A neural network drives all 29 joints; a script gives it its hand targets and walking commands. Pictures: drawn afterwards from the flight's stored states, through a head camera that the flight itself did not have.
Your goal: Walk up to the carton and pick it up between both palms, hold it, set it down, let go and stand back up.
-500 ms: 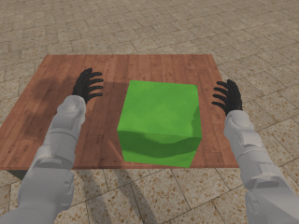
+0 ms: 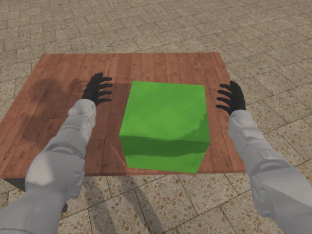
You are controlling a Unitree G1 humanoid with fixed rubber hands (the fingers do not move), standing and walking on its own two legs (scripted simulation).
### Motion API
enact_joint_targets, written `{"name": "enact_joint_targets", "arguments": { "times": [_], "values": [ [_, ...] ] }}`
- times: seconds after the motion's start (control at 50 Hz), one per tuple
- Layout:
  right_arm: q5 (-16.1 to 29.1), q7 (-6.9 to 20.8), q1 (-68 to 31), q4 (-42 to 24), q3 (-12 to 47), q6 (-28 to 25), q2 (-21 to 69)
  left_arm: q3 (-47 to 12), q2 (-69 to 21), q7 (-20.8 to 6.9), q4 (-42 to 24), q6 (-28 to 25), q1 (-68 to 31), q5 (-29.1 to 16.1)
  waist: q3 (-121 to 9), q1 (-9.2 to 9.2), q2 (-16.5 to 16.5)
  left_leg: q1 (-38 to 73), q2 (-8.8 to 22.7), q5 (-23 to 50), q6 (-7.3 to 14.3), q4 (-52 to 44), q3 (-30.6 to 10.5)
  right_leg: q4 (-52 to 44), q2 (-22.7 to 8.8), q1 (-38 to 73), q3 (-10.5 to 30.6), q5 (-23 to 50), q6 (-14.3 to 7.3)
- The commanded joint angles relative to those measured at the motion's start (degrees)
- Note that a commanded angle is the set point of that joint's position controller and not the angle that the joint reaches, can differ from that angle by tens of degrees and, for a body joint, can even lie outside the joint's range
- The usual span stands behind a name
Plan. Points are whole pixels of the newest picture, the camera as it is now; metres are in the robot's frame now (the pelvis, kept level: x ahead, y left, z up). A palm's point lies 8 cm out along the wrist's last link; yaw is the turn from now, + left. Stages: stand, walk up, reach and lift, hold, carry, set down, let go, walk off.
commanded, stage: reach and lift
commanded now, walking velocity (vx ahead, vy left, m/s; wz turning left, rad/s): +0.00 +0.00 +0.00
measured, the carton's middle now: (164, 127) +0.43 -0.04 -0.02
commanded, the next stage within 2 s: none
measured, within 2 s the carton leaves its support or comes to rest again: neither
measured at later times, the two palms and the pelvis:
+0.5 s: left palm (98, 118) +0.44 +0.16 +0.04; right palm (228, 123) +0.39 -0.22 +0.03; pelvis -0.04 -0.01 -0.04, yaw +2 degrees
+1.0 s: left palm (110, 116) +0.44 +0.12 +0.03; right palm (218, 122) +0.39 -0.19 +0.03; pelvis -0.03 -0.01 -0.03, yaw +0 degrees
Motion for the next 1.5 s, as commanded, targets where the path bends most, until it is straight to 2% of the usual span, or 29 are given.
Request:
{"name": "enact_joint_targets", "arguments": {
  "times": [0.0,0.1,0.18,0.24,0.26,0.32,0.36,0.38,0.4,0.46,0.52,0.68,0.82,0.88,0.94,1.04,1.1,1.14,1.18,1.22,1.26,1.32,1.38,1.48],
  "values": [
    [-0.6,1.0,-20.1,-2.4,-1.1,-8.3,-6.1,-0.9,6.0,1.4,0.5,-10.7,-22.7,-2.3,-25.6,-1.00,3.9,5.1,-3.2,26.9,-4.0,4.3,0.9,5.3,2.7,1.9,-2.6,15.6,-1.7],
    [-1.9,1.4,-24.5,-1.7,-2.1,-12.1,-5.7,-4.5,6.6,2.2,6.3,-16.6,-26.9,-7.0,-34.5,-2.02,1.9,-2.2,-3.7,20.3,-3.5,7.8,0.7,10.0,1.6,-3.7,-2.9,12.7,-0.9],
    [-2.8,1.7,-28.5,-3.1,-2.3,-13.9,-4.9,-7.0,7.6,2.9,9.4,-20.3,-30.5,-10.5,-42.1,-1.85,0.9,-8.8,-4.0,17.2,-3.2,10.8,0.6,14.6,1.1,-5.6,-2.5,12.4,-0.5],
    [-1.6,1.2,-28.7,0.9,-0.5,-13.7,-3.9,-8.0,7.9,2.4,13.7,-20.5,-30.5,-11.0,-42.9,-2.37,-0.8,-13.7,-4.7,14.2,-2.3,12.2,1.0,17.0,0.4,-3.9,-1.8,12.9,0.4],
    [-1.2,1.1,-28.1,2.3,-0.6,-14.0,-3.7,-8.5,7.3,2.3,13.6,-20.5,-30.5,-10.7,-44.1,-2.64,0.8,-14.0,-4.6,14.7,-2.6,12.6,0.9,17.6,0.3,-4.3,-1.7,13.7,0.3],
    [-0.1,0.5,-27.6,4.5,-0.2,-14.6,-3.9,-8.3,7.8,2.1,13.8,-20.6,-31.3,-10.0,-44.3,-2.27,2.4,-14.0,-4.6,16.3,-3.2,13.7,0.9,18.0,0.5,-5.9,-1.4,13.1,-0.3],
    [0.5,0.2,-26.7,8.8,0.0,-14.4,-3.5,-8.1,7.0,2.0,15.8,-19.8,-31.0,-8.4,-39.8,-2.30,4.9,-13.7,-4.7,16.4,-3.7,13.7,1.1,17.1,0.5,-7.1,-1.0,11.6,-0.9],
    [0.6,0.0,-25.6,9.9,-0.1,-14.4,-3.4,-7.3,6.8,1.8,15.8,-19.4,-30.0,-7.7,-38.1,-2.42,4.8,-13.4,-4.8,15.8,-3.6,13.4,1.2,16.6,0.5,-7.5,-1.0,11.0,-0.8],
    [0.3,0.1,-31.0,8.8,-1.8,-13.5,-4.0,-8.3,6.5,1.9,15.1,-18.9,-34.4,-8.0,-36.9,-3.68,3.2,-15.5,-5.1,13.4,-3.2,13.3,1.2,16.5,0.6,-10.6,-2.0,9.2,-0.6],
    [-0.2,0.2,-31.0,7.0,-2.4,-13.2,-3.1,-9.1,5.2,2.3,14.9,-18.7,-34.7,-8.5,-36.7,-3.49,4.1,-15.2,-4.9,10.2,-2.9,12.4,1.2,16.1,0.3,-12.9,-2.1,5.5,-0.8],
    [-0.7,0.2,-31.8,4.5,-2.6,-13.2,-2.6,-9.1,4.8,2.6,14.2,-18.8,-35.2,-9.0,-40.8,-3.13,4.5,-13.8,-4.8,11.8,-3.3,13.0,1.5,16.7,0.4,-11.6,-2.6,6.8,-0.7],
    [-4.3,-0.8,-31.3,4.3,-5.2,-12.9,1.3,-5.6,1.1,3.3,13.2,-19.0,-34.3,-5.2,-41.6,-2.53,4.2,-13.4,-4.4,13.7,-3.4,13.0,1.4,16.5,0.6,-11.6,-2.6,7.3,-1.1],
    [-9.6,-1.9,-30.1,3.5,-9.6,-14.0,6.5,2.4,-2.1,4.5,10.0,-19.3,-33.1,2.3,-41.6,-1.58,3.0,-11.9,-4.2,18.4,-3.4,13.2,1.7,16.2,1.2,-6.5,-2.2,12.7,-0.6],
    [-11.0,-1.6,-29.3,3.8,-10.8,-14.5,8.1,4.0,-4.0,3.8,9.6,-19.4,-32.3,4.5,-40.7,-1.41,3.4,-11.1,-4.3,21.3,-3.8,12.9,2.0,15.7,1.3,-3.4,-2.1,16.6,-0.7],
    [-12.9,-1.1,-28.6,3.6,-12.4,-15.3,9.2,5.9,-5.2,3.6,8.3,-19.6,-31.9,6.7,-40.3,-1.30,4.1,-8.4,-3.9,23.6,-4.3,12.7,2.0,14.9,1.6,-3.3,-2.6,17.4,-0.8],
    [-18.0,-0.1,-28.2,3.5,-16.3,-16.5,12.2,8.9,-8.1,3.0,6.4,-20.1,-32.1,10.2,-37.9,-1.58,4.3,-5.7,-3.5,24.6,-4.4,11.4,2.3,13.4,1.4,-2.4,-3.2,17.0,-1.1],
    [-23.7,1.1,-27.6,3.3,-19.7,-17.4,17.0,11.5,-11.8,1.8,5.4,-20.3,-31.8,14.1,-35.5,-1.66,3.9,-4.6,-3.6,23.7,-4.1,9.6,2.9,11.7,1.1,-0.3,-3.6,16.5,-1.1],
    [-30.7,2.9,-27.4,2.0,-22.3,-18.1,25.3,13.5,-18.4,0.2,5.8,-20.8,-31.6,18.4,-33.5,-1.52,4.4,-3.6,-3.7,22.6,-3.8,7.7,3.4,9.6,0.9,1.6,-4.1,16.1,-1.2],
    [-40.4,6.4,-27.4,0.4,-26.2,-18.6,37.3,17.6,-29.8,-2.9,8.9,-21.7,-30.7,25.2,-30.0,-1.65,5.2,-3.2,-3.9,20.2,-3.5,5.3,3.8,7.2,0.4,4.0,-4.5,15.5,-1.7],
    [-45.4,9.5,-25.2,0.9,-28.0,-18.8,43.9,20.0,-36.5,-4.6,11.7,-22.8,-27.8,29.6,-26.7,-1.57,6.3,-2.3,-3.7,18.1,-3.3,3.2,3.2,6.3,0.2,6.8,-4.5,15.8,-2.8],
    [-48.1,11.0,-21.7,0.5,-28.7,-18.7,44.3,21.6,-36.9,-4.7,11.5,-23.1,-25.7,31.9,-24.5,-1.25,6.3,0.0,-3.4,17.7,-3.2,0.9,2.7,4.7,0.5,8.0,-5.2,15.9,-2.7],
    [-50.9,12.2,-18.2,-1.5,-28.4,-17.6,44.5,23.5,-37.0,-4.6,10.5,-22.2,-23.9,33.8,-22.5,-1.44,4.2,1.6,-3.1,16.2,-2.6,-1.9,2.3,3.0,1.0,9.2,-5.7,14.4,-1.6],
    [-51.8,12.5,-16.8,-2.5,-27.6,-17.6,44.9,23.4,-37.6,-4.7,8.7,-21.8,-23.5,33.7,-22.3,-1.57,2.0,2.5,-2.8,17.4,-2.9,-3.0,2.5,1.9,1.3,10.3,-5.8,15.4,-0.7],
    [-51.4,12.4,-15.5,-2.7,-24.8,-18.5,46.4,22.2,-38.9,-4.6,6.2,-21.8,-22.1,33.5,-22.8,-1.47,0.8,3.2,-2.8,22.6,-3.3,-3.0,2.9,1.9,1.6,14.9,-5.2,21.7,-0.4]
  ]
}}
